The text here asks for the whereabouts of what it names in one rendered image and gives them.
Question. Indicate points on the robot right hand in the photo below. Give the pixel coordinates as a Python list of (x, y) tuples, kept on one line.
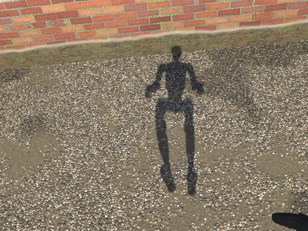
[(299, 221)]

